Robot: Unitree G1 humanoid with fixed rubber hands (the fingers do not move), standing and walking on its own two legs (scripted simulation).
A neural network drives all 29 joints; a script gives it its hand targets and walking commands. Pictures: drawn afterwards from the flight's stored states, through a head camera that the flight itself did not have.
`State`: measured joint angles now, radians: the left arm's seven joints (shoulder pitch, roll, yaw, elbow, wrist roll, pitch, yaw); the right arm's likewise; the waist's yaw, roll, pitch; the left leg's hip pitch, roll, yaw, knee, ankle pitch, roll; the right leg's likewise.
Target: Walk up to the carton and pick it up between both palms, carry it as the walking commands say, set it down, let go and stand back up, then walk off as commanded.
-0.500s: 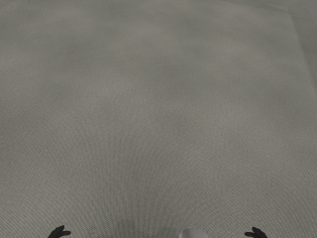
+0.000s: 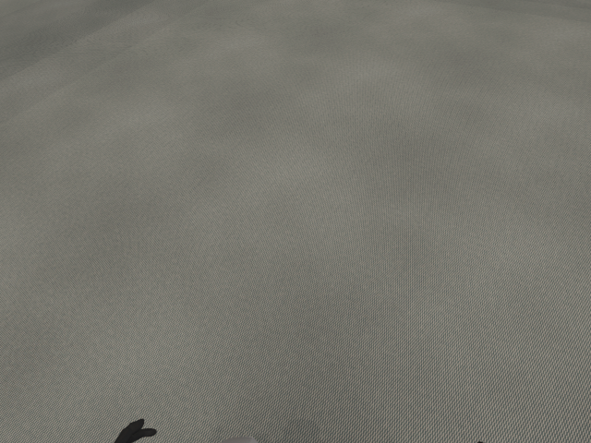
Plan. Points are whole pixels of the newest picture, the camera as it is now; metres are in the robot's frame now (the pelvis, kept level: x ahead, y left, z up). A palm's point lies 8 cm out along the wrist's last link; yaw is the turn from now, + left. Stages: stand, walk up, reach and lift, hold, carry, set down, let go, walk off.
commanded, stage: walk up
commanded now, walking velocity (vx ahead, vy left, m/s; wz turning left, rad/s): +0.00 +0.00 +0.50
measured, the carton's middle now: out of the picture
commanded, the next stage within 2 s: none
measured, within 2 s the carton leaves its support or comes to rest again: neither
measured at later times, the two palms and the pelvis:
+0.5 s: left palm out of the picture +0.03 +0.30 -0.12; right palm out of the picture +0.14 -0.21 -0.10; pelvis -0.02 +0.03 +0.00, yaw +15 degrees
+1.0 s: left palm out of the picture -0.12 +0.26 -0.11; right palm (395, 367) +0.25 -0.14 -0.11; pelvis +0.02 +0.03 +0.01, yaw +30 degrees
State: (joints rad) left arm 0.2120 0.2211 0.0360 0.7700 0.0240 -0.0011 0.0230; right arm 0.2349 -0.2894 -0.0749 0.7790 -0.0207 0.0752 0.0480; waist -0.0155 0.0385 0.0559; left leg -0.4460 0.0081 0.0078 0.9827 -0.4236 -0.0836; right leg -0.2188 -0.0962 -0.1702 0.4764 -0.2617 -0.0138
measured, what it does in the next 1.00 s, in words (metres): steps on the spot, turning left: left foot, then right foot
